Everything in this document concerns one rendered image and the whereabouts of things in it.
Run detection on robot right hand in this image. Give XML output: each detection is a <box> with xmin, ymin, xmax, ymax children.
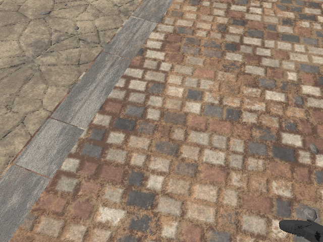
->
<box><xmin>279</xmin><ymin>219</ymin><xmax>323</xmax><ymax>242</ymax></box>

